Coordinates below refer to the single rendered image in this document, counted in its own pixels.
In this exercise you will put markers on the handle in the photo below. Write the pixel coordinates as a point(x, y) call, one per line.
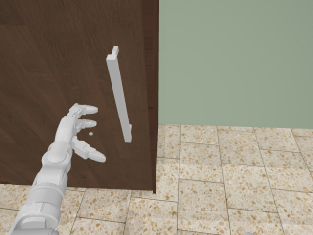
point(117, 88)

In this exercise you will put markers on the robot left hand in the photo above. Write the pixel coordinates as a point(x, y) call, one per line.
point(70, 125)

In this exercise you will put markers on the robot left forearm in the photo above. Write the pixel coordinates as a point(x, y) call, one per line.
point(42, 206)

